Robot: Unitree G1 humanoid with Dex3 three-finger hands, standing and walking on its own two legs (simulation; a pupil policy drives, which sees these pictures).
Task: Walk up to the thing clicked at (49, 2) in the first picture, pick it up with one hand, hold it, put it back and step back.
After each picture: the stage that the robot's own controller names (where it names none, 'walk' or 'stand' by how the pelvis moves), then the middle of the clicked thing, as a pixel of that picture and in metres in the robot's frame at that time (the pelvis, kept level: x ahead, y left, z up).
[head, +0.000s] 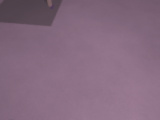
stand; out of the picture +2.29 +0.50 -0.65
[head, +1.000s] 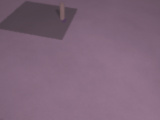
walk; (62, 11) +2.18 +0.26 -0.63
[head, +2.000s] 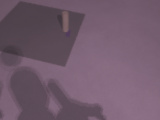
walk; (65, 21) +1.52 +0.13 -0.64
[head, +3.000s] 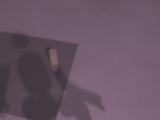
walk; (53, 60) +1.00 +0.24 -0.65
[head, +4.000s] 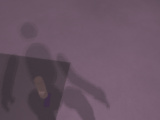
walk; (41, 88) +0.71 +0.33 -0.65
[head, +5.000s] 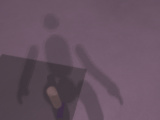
walk; (54, 98) +0.59 +0.28 -0.63
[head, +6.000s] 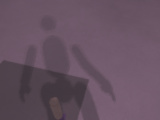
stand; (56, 108) +0.53 +0.23 -0.65
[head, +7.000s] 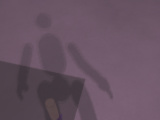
stand; (52, 109) +0.51 +0.25 -0.65
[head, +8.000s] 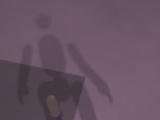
stand; (53, 106) +0.54 +0.25 -0.66
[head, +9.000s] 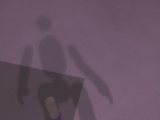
stand; (52, 108) +0.54 +0.26 -0.66
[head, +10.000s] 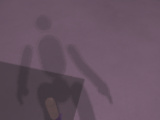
go down; (52, 109) +0.53 +0.25 -0.66
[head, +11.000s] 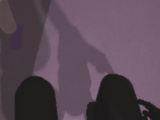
go down; (3, 14) +0.60 +0.31 -0.26
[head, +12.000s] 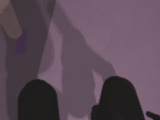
approach; (8, 20) +0.59 +0.31 -0.26
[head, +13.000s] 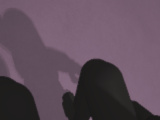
close in; out of the picture +0.57 +0.37 -0.16
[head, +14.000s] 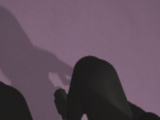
close; out of the picture +0.56 +0.38 -0.16
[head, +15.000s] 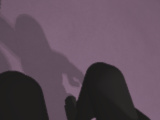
lift; out of the picture +0.57 +0.38 -0.18
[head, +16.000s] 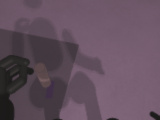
close; (43, 76) +0.58 +0.25 -0.50
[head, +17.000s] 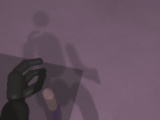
close; (50, 100) +0.56 +0.25 -0.61
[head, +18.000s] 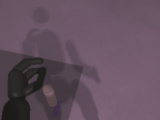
hold; (50, 96) +0.57 +0.24 -0.61
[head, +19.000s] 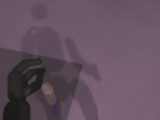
crouch; (49, 94) +0.56 +0.25 -0.60
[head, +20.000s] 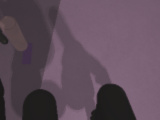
crouch; (15, 36) +0.61 +0.28 -0.33
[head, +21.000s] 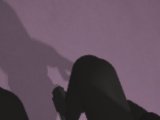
lower; out of the picture +0.56 +0.38 -0.17
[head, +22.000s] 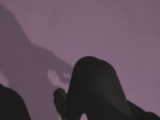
lower; out of the picture +0.56 +0.39 -0.16
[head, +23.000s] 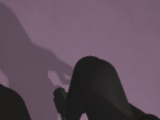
lower; out of the picture +0.56 +0.39 -0.16
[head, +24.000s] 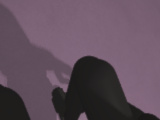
lower; out of the picture +0.56 +0.39 -0.17
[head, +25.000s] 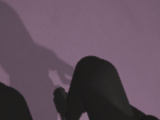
loosen; out of the picture +0.56 +0.38 -0.17
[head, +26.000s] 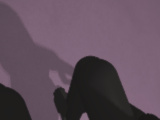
withdraw; out of the picture +0.57 +0.39 -0.17
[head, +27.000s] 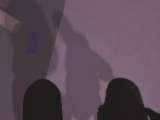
walk; out of the picture +0.70 +0.45 -0.35
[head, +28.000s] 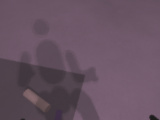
stand; (36, 100) +0.64 +0.37 -0.68
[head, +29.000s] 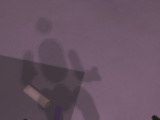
stand; (36, 96) +0.66 +0.39 -0.69
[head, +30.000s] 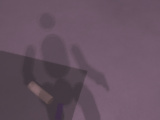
stand; (40, 92) +0.67 +0.38 -0.70
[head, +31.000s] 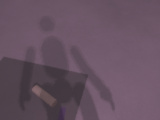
stand; (44, 95) +0.69 +0.37 -0.74
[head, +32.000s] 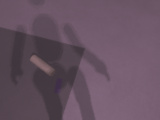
walk; (42, 65) +0.79 +0.35 -0.73
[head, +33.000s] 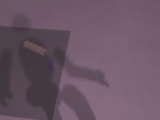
walk; (35, 48) +1.02 +0.49 -0.71
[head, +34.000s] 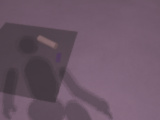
stand; (47, 42) +1.30 +0.42 -0.73
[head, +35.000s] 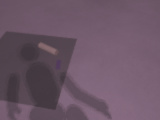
stand; (48, 48) +1.31 +0.41 -0.75
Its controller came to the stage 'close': yes
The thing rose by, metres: 0.00
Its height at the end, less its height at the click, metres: -0.09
